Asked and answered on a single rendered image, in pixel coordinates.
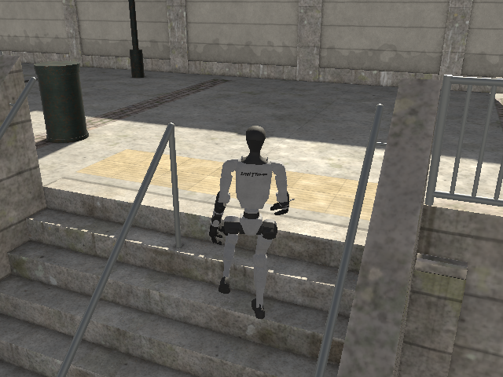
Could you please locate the left robot foot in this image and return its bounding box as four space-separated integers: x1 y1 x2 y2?
218 277 230 294

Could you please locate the robot left hand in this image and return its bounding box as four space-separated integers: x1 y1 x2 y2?
209 225 228 245

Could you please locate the robot right hand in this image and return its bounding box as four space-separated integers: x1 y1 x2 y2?
270 203 288 215

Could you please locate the robot right forearm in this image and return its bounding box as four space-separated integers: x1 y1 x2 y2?
279 191 289 210

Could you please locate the robot left upper arm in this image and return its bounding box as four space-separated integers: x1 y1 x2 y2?
218 159 238 203

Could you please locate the robot left forearm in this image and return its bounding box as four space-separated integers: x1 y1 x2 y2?
211 192 226 227

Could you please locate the robot right upper arm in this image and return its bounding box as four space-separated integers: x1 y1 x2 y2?
271 160 288 203

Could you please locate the robot head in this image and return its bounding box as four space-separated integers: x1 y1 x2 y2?
241 126 268 165

